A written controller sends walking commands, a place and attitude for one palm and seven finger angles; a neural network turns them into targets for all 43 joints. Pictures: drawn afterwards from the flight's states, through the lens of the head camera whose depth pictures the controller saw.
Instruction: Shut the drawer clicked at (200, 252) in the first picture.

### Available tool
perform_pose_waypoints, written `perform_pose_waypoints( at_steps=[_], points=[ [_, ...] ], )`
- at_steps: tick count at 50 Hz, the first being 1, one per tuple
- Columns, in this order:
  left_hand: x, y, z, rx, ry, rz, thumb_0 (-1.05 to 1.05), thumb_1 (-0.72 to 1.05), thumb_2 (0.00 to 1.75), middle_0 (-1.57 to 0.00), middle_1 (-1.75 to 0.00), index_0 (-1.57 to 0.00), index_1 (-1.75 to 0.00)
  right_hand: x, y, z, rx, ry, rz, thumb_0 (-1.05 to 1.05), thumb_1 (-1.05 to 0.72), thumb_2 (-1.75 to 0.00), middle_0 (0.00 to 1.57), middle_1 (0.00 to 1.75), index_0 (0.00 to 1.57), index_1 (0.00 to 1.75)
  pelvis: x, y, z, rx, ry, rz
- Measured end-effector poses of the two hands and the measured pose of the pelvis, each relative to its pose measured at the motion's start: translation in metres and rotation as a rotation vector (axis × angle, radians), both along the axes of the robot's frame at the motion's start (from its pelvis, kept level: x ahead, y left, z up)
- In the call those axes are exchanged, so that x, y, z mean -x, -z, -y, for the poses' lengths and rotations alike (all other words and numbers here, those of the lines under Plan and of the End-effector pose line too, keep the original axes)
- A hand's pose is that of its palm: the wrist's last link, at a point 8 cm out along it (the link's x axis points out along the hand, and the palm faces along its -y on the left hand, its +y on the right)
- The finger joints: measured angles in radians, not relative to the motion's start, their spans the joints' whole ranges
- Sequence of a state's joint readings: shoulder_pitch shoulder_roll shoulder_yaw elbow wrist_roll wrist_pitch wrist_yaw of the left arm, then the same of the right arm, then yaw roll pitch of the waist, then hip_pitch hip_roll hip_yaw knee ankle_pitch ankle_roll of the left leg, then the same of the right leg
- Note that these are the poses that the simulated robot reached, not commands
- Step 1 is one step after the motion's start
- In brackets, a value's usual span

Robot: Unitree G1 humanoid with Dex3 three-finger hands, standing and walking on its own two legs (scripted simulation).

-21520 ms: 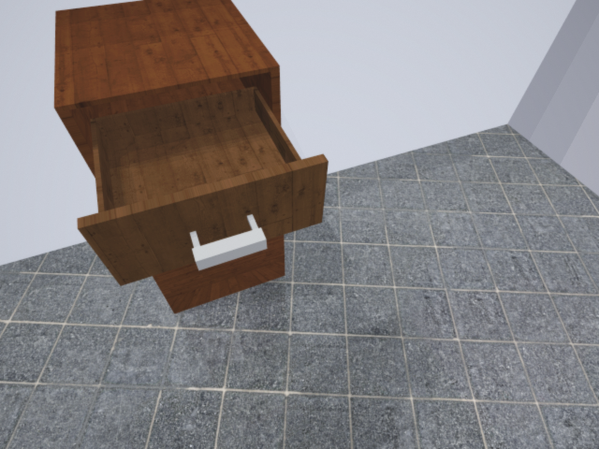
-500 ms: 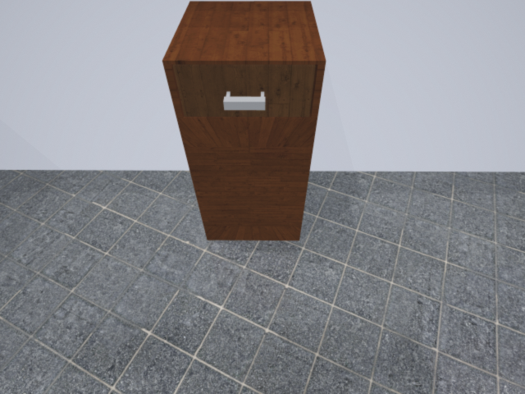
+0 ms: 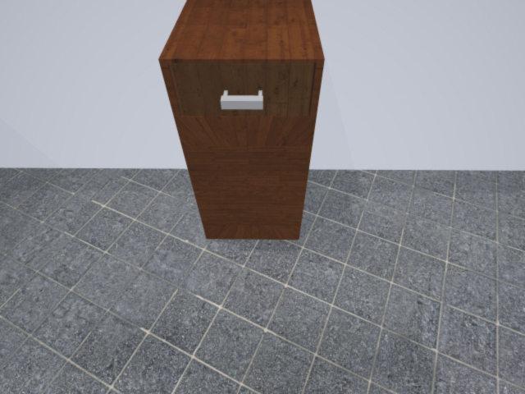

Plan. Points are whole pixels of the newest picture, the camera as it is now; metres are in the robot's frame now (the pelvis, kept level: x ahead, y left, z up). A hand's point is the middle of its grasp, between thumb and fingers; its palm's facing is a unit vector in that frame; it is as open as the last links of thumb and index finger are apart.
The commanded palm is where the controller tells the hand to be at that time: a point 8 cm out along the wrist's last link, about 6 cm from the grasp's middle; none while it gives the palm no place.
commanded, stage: stand and wait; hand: left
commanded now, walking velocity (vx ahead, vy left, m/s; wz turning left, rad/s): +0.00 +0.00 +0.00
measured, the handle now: (242, 98) +0.83 +0.10 -0.01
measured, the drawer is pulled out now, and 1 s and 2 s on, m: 0.00 0.00 0.00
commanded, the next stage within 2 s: none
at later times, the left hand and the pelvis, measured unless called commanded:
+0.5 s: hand out of the picture -0.01 +0.15 -0.17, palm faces +0.06 -0.98 -0.19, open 7.4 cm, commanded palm none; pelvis +0.01 -0.01 +0.00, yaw +0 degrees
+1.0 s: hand out of the picture -0.01 +0.15 -0.17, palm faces +0.07 -0.98 -0.19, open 7.4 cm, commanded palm none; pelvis +0.01 -0.01 +0.00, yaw +0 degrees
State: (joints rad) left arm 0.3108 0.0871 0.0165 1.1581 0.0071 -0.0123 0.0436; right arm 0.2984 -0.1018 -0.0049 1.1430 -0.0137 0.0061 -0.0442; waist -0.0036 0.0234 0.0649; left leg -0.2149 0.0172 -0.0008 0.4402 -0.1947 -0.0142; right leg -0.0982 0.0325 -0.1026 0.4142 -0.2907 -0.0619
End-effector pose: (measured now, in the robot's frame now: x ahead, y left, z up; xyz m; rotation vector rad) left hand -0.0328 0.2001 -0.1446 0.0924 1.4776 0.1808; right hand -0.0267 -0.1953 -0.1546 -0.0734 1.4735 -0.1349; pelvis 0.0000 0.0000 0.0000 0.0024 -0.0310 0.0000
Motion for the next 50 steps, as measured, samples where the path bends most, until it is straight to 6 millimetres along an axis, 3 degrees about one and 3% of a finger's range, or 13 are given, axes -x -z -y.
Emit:
perform_pose_waypoints(
  at_steps=[17, 50],
  points=[
    [-0.012, -0.001, 0.002, -0.011, 0.005, 0.015, 0.0, 0.91, 0.89, -0.2, -0.3, -0.2, -0.3, -0.006, 0.0, 0.007, 0.005, 0.003, 0.0, 0.01, -0.91, -0.9, 0.2, 0.3, 0.19, 0.3, -0.007, 0.0, 0.005, -0.002, 0.002, 0.001],
    [-0.014, -0.002, 0.006, -0.014, -0.004, 0.004, 0.0, 0.91, 0.89, -0.2, -0.3, -0.2, -0.3, -0.013, 0.0, 0.014, 0.009, -0.004, -0.006, 0.01, -0.91, -0.9, 0.2, 0.3, 0.19, 0.3, -0.014, 0.0, 0.01, -0.006, -0.002, -0.002]
  ],
)
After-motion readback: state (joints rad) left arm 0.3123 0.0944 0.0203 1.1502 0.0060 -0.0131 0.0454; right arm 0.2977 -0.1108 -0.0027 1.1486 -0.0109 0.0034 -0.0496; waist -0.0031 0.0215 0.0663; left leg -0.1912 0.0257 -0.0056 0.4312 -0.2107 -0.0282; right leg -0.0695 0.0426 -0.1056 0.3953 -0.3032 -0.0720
